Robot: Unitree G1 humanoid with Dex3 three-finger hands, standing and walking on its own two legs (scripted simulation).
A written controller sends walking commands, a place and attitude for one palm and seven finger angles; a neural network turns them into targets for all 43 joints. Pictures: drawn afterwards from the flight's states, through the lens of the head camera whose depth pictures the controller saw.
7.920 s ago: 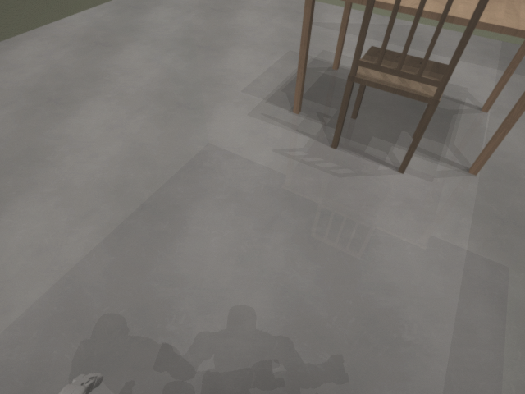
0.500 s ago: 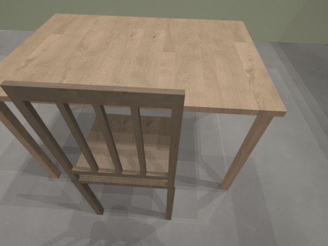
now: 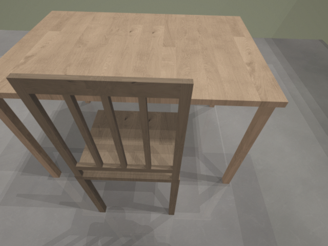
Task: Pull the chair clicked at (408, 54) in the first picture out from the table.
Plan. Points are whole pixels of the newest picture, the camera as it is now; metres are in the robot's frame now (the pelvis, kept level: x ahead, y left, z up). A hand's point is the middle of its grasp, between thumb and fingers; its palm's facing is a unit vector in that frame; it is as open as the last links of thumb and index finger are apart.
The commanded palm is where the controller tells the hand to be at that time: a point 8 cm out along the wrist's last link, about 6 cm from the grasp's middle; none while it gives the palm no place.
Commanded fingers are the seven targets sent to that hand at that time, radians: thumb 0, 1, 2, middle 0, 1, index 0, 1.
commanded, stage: look again from close up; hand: left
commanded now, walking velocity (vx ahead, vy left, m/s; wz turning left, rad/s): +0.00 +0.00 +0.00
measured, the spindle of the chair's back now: (116, 137) +0.43 +0.17 -0.03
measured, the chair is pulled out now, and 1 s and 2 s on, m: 0.00 0.00 0.00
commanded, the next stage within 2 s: raise the hand toward the chair's back in 0.52 s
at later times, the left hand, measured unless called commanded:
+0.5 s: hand out of the picture -0.04 +0.18 -0.16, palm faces +0.00 -0.98 -0.20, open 7.4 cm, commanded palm none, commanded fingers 0.00 0.90 0.90 -0.20 -0.30 -0.20 -0.30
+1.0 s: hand (109, 235) +0.16 +0.14 -0.04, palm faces -0.05 -1.00 +0.01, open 8.8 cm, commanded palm +0.11 +0.22 -0.05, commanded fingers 0.00 0.43 0.70 -0.15 -0.23 -0.15 -0.23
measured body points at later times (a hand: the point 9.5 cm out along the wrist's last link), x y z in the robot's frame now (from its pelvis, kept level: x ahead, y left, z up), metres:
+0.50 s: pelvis -0.01 +0.01 +0.01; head +0.01 +0.01 +0.46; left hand -0.04 +0.23 -0.14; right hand +0.00 -0.22 -0.14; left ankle +0.02 +0.12 -0.72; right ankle -0.09 -0.13 -0.72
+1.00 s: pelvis -0.05 -0.03 -0.07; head -0.02 -0.03 +0.38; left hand +0.16 +0.19 -0.04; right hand +0.17 -0.29 -0.11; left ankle +0.02 +0.12 -0.72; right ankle -0.09 -0.13 -0.72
